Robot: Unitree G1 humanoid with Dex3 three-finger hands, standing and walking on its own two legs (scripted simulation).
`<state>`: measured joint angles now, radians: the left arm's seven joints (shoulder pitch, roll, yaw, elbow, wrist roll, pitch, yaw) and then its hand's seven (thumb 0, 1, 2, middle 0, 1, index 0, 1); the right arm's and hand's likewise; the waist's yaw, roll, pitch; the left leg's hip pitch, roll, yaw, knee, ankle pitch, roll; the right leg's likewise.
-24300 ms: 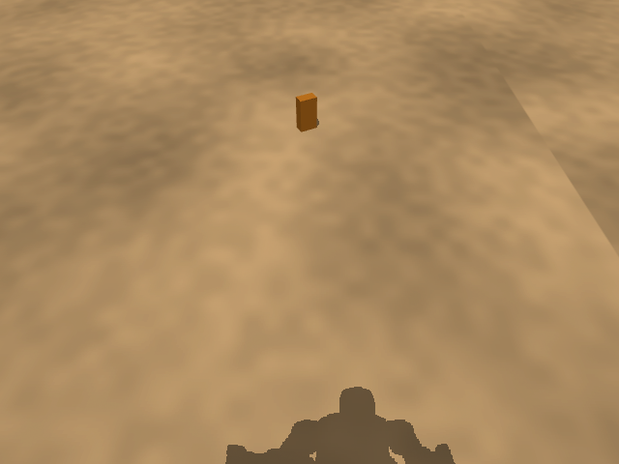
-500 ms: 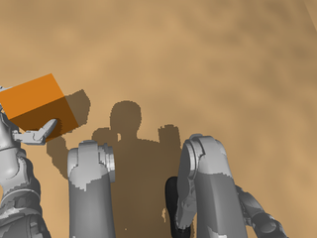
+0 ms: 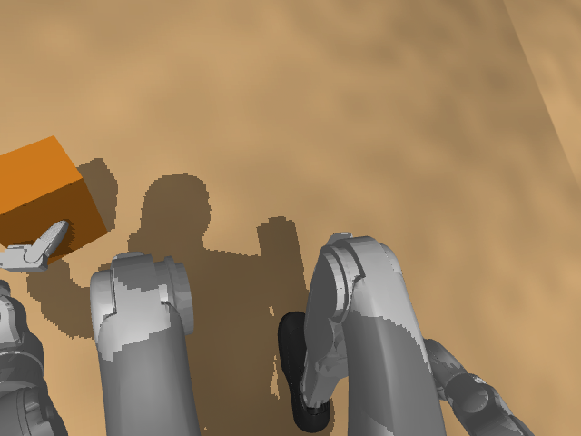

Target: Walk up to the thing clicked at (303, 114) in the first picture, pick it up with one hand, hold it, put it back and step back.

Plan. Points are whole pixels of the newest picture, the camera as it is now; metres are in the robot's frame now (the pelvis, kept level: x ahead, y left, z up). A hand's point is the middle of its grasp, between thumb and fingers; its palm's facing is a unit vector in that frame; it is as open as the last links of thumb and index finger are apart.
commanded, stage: lower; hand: left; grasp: from the side
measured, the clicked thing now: (45, 211) +0.40 +0.27 -0.13
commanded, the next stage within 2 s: loosen in 1.12 s
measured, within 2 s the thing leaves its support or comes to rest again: rests again in 0.96 s
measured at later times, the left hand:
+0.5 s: hand (20, 221) +0.39 +0.30 -0.14, palm faces +0.44 -0.90 +0.01, open 10.1 cm
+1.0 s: hand (26, 224) +0.39 +0.30 -0.16, palm faces +0.45 -0.89 +0.02, open 10.1 cm
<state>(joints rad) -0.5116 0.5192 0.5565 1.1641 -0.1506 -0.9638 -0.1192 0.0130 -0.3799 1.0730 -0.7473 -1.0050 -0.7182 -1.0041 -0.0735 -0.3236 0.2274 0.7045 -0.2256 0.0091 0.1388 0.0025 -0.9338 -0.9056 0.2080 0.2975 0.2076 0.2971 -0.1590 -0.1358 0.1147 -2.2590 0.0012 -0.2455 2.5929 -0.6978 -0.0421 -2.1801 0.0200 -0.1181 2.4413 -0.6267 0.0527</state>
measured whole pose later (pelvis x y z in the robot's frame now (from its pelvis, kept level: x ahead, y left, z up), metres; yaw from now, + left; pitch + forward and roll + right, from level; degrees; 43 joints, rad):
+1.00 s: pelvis -0.01 +0.02 -0.01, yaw -4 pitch +12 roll -16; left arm -0.52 0.68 0.55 1.32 -0.10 -1.11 0.05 0.01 -0.38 1.07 -0.75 -1.00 -0.72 -1.00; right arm -0.15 -0.35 0.40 0.62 -0.33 -0.01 0.18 0.00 -0.91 -0.90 0.21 0.30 0.21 0.30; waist -0.20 -0.24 0.24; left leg -2.22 0.00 -0.34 2.67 -0.70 -0.01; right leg -2.08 0.05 -0.20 2.42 -0.60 0.06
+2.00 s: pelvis -0.01 +0.02 +0.00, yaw -5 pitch +12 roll -17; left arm -0.50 0.72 0.57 1.18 -0.08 -1.09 0.05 -0.02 -0.57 0.07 -0.09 -0.03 -0.09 -0.03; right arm -0.13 -0.34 0.40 0.60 -0.33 0.01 0.18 0.00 -0.91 -0.90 0.21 0.30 0.21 0.30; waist -0.17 -0.25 0.23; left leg -2.20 0.00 -0.36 2.66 -0.71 -0.01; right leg -2.06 0.06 -0.21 2.40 -0.60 0.06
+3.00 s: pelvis +0.03 -0.01 +0.26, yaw +8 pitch +28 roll -3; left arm 0.05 0.38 0.21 0.37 0.00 0.04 0.10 -0.01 -0.59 0.02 -0.05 -0.05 -0.05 -0.04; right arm 0.10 -0.25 -0.01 0.52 0.05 0.08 -0.08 0.01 -0.90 -0.90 0.21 0.30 0.21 0.30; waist -0.03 0.01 -0.18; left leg -1.56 0.04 -0.07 1.71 -0.63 -0.02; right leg -1.54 -0.02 -0.04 1.66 -0.61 0.01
